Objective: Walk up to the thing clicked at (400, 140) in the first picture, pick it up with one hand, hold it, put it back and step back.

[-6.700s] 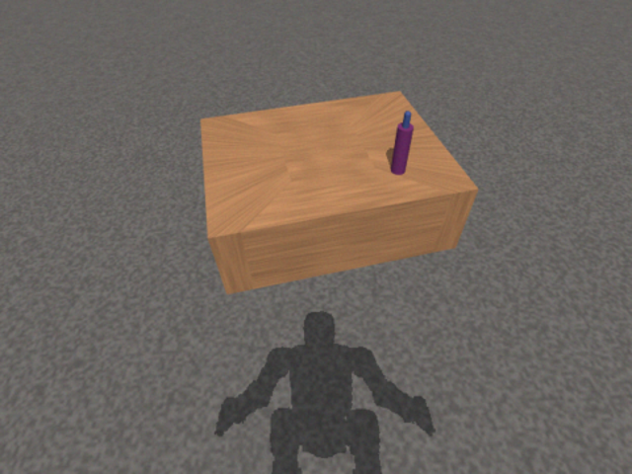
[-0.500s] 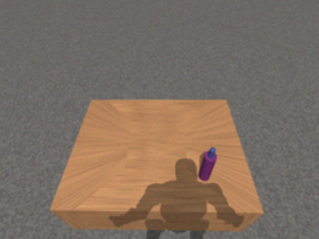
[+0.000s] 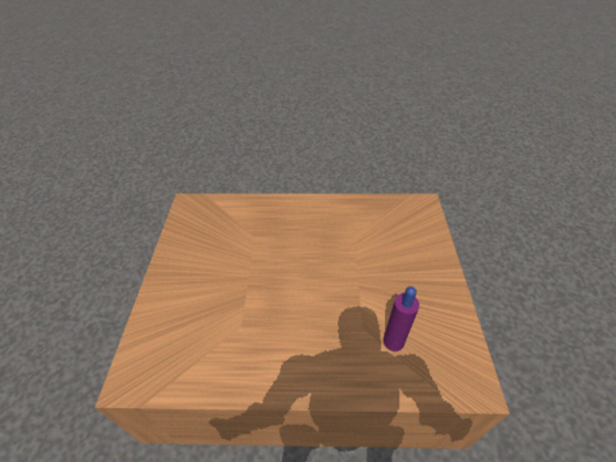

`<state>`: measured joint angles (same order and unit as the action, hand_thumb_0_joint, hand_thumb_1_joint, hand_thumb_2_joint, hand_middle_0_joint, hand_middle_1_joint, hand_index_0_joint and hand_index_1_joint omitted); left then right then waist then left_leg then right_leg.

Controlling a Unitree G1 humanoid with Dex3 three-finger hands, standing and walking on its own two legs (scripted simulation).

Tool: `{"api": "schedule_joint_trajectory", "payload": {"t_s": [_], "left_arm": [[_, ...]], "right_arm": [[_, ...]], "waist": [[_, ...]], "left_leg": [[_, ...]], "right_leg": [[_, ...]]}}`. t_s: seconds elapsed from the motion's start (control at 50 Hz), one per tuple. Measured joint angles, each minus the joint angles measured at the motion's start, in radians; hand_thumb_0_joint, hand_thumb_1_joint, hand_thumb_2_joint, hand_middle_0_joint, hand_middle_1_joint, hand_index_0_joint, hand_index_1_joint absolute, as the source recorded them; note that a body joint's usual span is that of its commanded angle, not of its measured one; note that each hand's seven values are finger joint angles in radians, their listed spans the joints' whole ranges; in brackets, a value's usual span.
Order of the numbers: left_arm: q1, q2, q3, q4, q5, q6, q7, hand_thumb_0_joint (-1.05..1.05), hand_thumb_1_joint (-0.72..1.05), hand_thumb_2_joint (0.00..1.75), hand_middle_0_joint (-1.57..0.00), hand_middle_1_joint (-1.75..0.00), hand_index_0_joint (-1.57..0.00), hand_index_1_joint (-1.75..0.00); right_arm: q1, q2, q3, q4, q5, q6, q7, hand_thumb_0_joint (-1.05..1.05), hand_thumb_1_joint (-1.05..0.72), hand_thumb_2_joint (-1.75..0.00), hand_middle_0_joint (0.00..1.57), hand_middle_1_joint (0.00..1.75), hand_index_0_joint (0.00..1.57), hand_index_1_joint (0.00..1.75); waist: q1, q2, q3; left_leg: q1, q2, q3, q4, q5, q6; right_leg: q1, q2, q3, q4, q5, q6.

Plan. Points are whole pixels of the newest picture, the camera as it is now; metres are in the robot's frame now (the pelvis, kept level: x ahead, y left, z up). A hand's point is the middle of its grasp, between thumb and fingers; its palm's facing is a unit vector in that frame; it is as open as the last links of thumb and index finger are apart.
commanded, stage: stand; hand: right
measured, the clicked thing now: (401, 317) +0.51 -0.19 -0.33
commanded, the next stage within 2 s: go down in 0.12 s
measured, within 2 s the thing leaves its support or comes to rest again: neither
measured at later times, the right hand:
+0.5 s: hand out of the picture +0.15 -0.26 -0.15, palm faces +0.03 +0.94 -0.34, open 12.0 cm
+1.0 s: hand out of the picture +0.15 -0.27 -0.16, palm faces +0.04 +0.94 -0.34, open 17.5 cm
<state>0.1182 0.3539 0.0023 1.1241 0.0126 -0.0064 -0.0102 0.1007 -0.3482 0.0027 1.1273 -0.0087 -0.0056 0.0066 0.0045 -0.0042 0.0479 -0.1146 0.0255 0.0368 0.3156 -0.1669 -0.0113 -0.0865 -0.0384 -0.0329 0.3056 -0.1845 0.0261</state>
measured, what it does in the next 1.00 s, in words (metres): stands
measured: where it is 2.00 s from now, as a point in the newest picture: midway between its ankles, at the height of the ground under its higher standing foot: outside the picture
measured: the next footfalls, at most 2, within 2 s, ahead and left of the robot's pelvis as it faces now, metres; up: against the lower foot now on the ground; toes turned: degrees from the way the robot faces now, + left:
none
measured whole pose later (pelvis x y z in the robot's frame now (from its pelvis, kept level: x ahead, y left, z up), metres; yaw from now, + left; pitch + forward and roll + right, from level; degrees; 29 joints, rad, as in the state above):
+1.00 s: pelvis +0.00 -0.02 -0.04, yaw -1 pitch +8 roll +2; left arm 0.23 0.25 0.00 0.66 -0.02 -0.14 0.09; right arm 0.21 -0.32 -0.13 0.48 -0.05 0.35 0.04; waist 0.03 -0.03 -0.06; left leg -0.50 0.04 0.06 0.72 -0.36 -0.03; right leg -0.52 -0.04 0.01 0.79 -0.41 0.01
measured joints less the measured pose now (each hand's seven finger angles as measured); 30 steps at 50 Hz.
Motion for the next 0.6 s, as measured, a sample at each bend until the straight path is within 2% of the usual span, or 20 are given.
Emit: {"api": "schedule_joint_trajectory", "payload": {"t_s": [0.24,0.3,0.34,0.44,0.5,0.6], "left_arm": [[0.001,0.002,0.0,-0.002,0.0,-0.001,0.001,0.01,0.91,0.9,-0.2,-0.3,-0.2,-0.3],[0.047,-0.007,0.01,-0.131,-0.036,-0.021,0.028,0.01,0.91,0.91,-0.2,-0.3,-0.2,-0.3],[0.059,-0.023,0.019,-0.196,-0.046,-0.033,0.039,0.01,0.9,0.91,-0.21,-0.31,-0.2,-0.31],[0.087,-0.077,0.031,-0.302,-0.036,-0.035,0.048,0.01,0.9,0.9,-0.21,-0.31,-0.21,-0.31],[0.114,-0.097,0.024,-0.345,-0.036,-0.036,0.05,0.01,0.91,0.9,-0.21,-0.31,-0.21,-0.31],[0.136,-0.106,0.013,-0.398,-0.04,-0.04,0.055,0.01,0.91,0.89,-0.21,-0.31,-0.21,-0.3]], "right_arm": [[0.003,0.0,0.0,-0.001,-0.001,0.001,0.0,0.0,-0.9,-0.9,0.21,0.3,0.2,0.3],[-0.015,0.019,-0.036,-0.071,0.009,-0.015,-0.008,0.0,-0.86,-0.85,0.17,0.26,0.17,0.26],[-0.07,0.03,-0.07,-0.069,-0.001,-0.019,-0.004,0.0,-0.8,-0.79,0.15,0.22,0.14,0.22],[-0.151,0.024,-0.156,-0.088,-0.064,0.021,0.023,0.0,-0.55,-0.54,0.11,0.12,0.1,0.12],[-0.14,0.018,-0.17,-0.144,-0.084,0.076,0.033,0.0,-0.37,-0.38,0.11,0.09,0.09,0.09],[-0.09,0.019,-0.16,-0.24,-0.08,0.176,0.043,0.0,-0.08,-0.2,0.1,0.06,0.08,0.06]], "waist": [[-0.001,-0.001,0.0],[0.001,-0.006,0.013],[0.003,-0.007,0.02],[0.012,0.003,-0.004],[0.016,0.001,-0.022],[0.025,-0.013,-0.047]], "left_leg": [[-0.002,0.001,-0.002,0.003,-0.001,0.0],[-0.058,0.005,0.009,0.055,-0.019,0.0],[-0.11,0.007,0.013,0.096,-0.031,0.0],[-0.212,0.003,0.008,0.17,-0.053,0.004],[-0.225,-0.001,0.005,0.181,-0.06,0.003],[-0.242,0.0,0.003,0.204,-0.075,-0.002]], "right_leg": [[0.001,0.001,-0.001,-0.003,0.001,0.0],[-0.066,0.003,0.011,0.062,-0.02,-0.004],[-0.123,0.003,0.017,0.109,-0.032,-0.005],[-0.226,-0.003,0.016,0.191,-0.06,-0.003],[-0.242,-0.007,0.013,0.212,-0.074,-0.003],[-0.265,-0.008,0.012,0.25,-0.099,-0.009]]}}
